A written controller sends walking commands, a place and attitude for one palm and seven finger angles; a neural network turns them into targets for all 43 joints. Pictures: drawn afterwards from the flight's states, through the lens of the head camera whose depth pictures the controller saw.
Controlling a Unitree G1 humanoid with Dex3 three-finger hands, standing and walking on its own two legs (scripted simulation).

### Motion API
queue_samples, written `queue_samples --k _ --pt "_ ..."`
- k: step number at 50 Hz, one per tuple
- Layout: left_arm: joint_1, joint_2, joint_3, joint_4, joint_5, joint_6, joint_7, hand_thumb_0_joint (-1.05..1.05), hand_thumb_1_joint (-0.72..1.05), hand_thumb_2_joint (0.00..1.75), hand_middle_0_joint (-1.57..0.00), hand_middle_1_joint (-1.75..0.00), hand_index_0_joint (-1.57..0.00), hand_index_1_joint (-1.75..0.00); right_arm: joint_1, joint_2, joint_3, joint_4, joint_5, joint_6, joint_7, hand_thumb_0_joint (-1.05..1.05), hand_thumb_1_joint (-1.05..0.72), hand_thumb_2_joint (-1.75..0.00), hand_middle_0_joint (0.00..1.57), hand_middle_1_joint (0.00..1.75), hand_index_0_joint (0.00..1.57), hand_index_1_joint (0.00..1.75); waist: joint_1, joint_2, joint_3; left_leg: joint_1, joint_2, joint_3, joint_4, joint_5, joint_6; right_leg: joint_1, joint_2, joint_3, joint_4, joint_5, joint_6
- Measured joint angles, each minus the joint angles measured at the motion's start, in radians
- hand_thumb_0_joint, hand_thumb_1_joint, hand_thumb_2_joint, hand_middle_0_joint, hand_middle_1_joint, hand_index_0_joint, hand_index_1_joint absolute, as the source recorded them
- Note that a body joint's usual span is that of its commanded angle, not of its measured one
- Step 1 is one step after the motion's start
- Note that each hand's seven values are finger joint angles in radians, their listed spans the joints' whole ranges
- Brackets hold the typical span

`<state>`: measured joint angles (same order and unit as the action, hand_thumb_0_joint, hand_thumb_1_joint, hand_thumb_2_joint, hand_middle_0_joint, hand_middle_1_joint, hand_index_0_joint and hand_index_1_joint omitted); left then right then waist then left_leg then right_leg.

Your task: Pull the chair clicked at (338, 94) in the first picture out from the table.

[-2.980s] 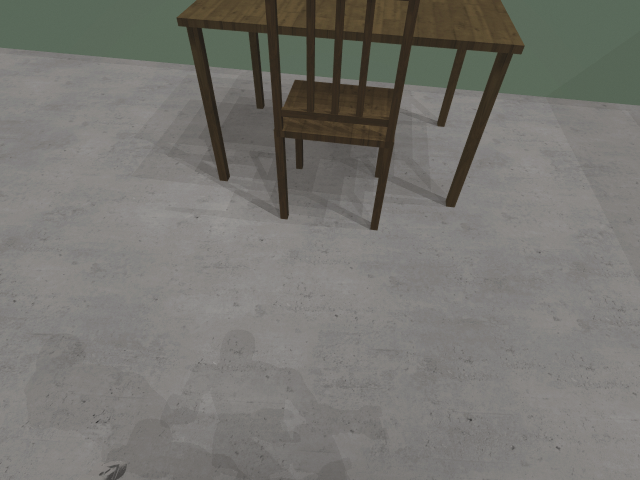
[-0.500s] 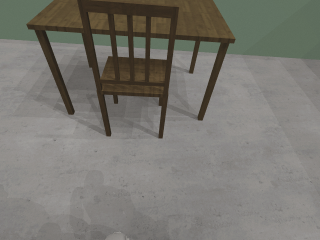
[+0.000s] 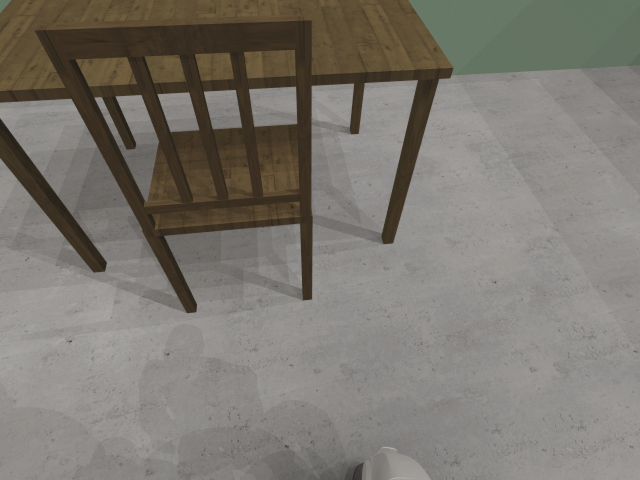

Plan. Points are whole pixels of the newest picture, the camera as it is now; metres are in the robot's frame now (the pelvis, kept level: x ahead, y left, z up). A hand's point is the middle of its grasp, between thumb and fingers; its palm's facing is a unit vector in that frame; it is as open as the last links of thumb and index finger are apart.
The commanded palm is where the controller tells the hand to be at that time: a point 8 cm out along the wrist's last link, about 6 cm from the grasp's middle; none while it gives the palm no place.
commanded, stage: take the last steps up to it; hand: left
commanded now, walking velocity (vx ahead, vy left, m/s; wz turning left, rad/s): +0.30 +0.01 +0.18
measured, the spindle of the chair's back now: (208, 137) +0.75 +0.24 -0.04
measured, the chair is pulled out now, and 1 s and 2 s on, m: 0.00 0.00 0.00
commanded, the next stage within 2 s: come to a stop and stand still in 0.70 s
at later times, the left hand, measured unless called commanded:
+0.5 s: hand out of the picture +0.12 +0.18 -0.19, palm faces +0.18 -0.98 -0.12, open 7.3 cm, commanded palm none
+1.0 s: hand (207, 352) +0.33 +0.20 -0.17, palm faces +0.12 -0.96 -0.24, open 7.2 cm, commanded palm none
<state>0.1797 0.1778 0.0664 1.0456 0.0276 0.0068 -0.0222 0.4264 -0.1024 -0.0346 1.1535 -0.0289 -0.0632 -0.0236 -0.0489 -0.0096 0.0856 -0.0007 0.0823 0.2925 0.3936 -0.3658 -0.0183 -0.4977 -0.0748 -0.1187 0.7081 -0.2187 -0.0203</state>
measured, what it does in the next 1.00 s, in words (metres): walks ahead: right foot, then left foot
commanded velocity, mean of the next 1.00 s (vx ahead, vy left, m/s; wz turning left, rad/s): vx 0.13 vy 0.03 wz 0.06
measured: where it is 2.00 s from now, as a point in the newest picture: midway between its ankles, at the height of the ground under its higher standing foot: (303, 465)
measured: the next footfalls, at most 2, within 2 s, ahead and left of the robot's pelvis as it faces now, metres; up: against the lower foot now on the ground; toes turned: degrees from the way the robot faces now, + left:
right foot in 0.06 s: +0.16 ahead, -0.11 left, +0.00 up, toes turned -8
left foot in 0.48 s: +0.27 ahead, +0.13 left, +0.00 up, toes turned +14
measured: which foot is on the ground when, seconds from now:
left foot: down 0.00-0.06, up 0.08-0.46, down 0.48-0.94, up 0.96-1.00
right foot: up 0.00-0.04, down 0.06-0.50, up 0.52-0.88, down 0.90-1.00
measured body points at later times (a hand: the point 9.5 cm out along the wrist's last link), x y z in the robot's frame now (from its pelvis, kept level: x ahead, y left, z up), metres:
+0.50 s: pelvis +0.17 +0.02 -0.01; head +0.17 +0.04 +0.44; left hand +0.11 +0.23 -0.18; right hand +0.28 -0.23 -0.14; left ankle +0.23 +0.12 -0.74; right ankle +0.12 -0.11 -0.74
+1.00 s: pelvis +0.30 +0.01 +0.00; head +0.31 -0.01 +0.44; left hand +0.33 +0.25 -0.15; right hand +0.28 -0.19 -0.18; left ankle +0.23 +0.12 -0.73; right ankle +0.34 -0.08 -0.74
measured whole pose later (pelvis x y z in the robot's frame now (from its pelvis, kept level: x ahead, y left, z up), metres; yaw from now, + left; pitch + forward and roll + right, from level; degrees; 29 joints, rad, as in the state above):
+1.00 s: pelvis +0.30 +0.01 +0.00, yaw +7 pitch -1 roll +1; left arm 0.20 0.15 0.03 1.08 0.01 -0.03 0.04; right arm 0.31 -0.12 -0.03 1.15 0.00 0.01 -0.03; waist -0.04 0.04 0.04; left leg -0.19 0.04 0.09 0.63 -0.47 -0.02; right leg -0.29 -0.03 -0.11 0.56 -0.25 -0.04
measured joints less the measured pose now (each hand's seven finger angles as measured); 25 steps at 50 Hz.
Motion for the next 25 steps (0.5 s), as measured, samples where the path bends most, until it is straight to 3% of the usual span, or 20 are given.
queue_samples --k 3,5,7,9,12,16,22,25 --pt "-0.021 0.003 -0.006 -0.017 0.004 -0.035 -0.002 0.01 0.92 0.9 -0.2 -0.3 -0.2 -0.3 0.048 0.008 0.001 0.032 0.008 0.013 0.007 0.0 -0.91 -0.9 0.2 0.3 0.2 0.3 -0.007 0.006 -0.006 -0.026 0.026 -0.017 0.164 -0.098 -0.015 0.103 0.015 -0.024 -0.13 0.059 -0.031" --pt "-0.035 -0.008 -0.006 -0.023 -0.002 -0.063 0.005 0.01 0.92 0.9 -0.2 -0.3 -0.2 -0.3 0.035 0.004 0.001 0.049 0.017 0.035 0.013 0.0 -0.91 -0.9 0.2 0.3 0.2 0.3 0.001 0.028 0.005 -0.145 0.036 -0.118 0.473 -0.157 0.011 0.101 0.025 -0.043 -0.056 0.014 -0.046" --pt "-0.028 -0.02 -0.011 -0.024 -0.008 -0.07 0.013 0.01 0.92 0.9 -0.2 -0.3 -0.2 -0.3 0.007 -0.003 -0.006 0.048 0.017 0.05 0.015 0.0 -0.91 -0.9 0.2 0.3 0.2 0.3 0.005 0.039 -0.002 -0.27 0.023 -0.195 0.724 -0.122 0.031 0.138 0.035 -0.06 -0.06 -0.04 -0.048" --pt "-0.009 -0.028 -0.006 -0.021 -0.012 -0.071 0.03 0.0 0.92 0.9 -0.2 -0.3 -0.2 -0.3 -0.028 -0.013 -0.013 0.03 0.012 0.056 0.016 0.0 -0.91 -0.9 0.2 0.3 0.2 0.3 0.008 0.043 -0.022 -0.372 0.027 -0.221 0.817 -0.039 0.035 0.188 0.045 -0.073 -0.121 -0.037 -0.037" --pt "0.024 -0.019 -0.003 -0.009 -0.007 -0.075 0.042 -0.01 0.95 0.9 -0.2 -0.3 -0.21 -0.3 -0.087 -0.026 -0.02 -0.016 0.005 0.052 0.018 0.0 -0.91 -0.9 0.2 0.3 0.2 0.3 0.008 0.04 -0.052 -0.471 0.043 -0.227 0.763 0.038 0.026 0.254 0.056 -0.09 -0.216 -0.017 -0.038" --pt "0.073 -0.019 -0.016 0.016 -0.004 -0.075 0.034 -0.01 0.94 0.9 -0.2 -0.3 -0.2 -0.3 -0.16 -0.053 -0.029 -0.067 0.0 0.05 0.018 0.01 -0.92 -0.9 0.2 0.3 0.2 0.3 0.019 0.037 -0.078 -0.515 0.052 -0.216 0.578 0.092 0.016 0.324 0.061 -0.103 -0.297 -0.013 -0.029" --pt "0.154 -0.025 -0.022 0.051 0.001 -0.064 0.021 0.0 0.92 0.9 -0.2 -0.3 -0.2 -0.3 -0.224 -0.092 -0.03 -0.108 0.003 0.04 0.038 0.01 -0.93 -0.9 0.19 0.3 0.2 0.3 0.062 0.013 -0.079 -0.442 0.033 -0.189 0.31 0.099 0.033 0.399 0.047 -0.112 -0.297 -0.075 0.01" --pt "0.197 -0.02 -0.019 0.07 -0.004 -0.046 0.016 0.0 0.92 0.9 -0.2 -0.3 -0.2 -0.3 -0.235 -0.094 -0.021 -0.131 -0.001 0.017 0.038 0.01 -0.93 -0.9 0.19 0.3 0.2 0.3 0.069 -0.008 -0.072 -0.362 0.008 -0.168 0.195 0.166 0.055 0.392 0.019 -0.104 -0.183 -0.162 0.024"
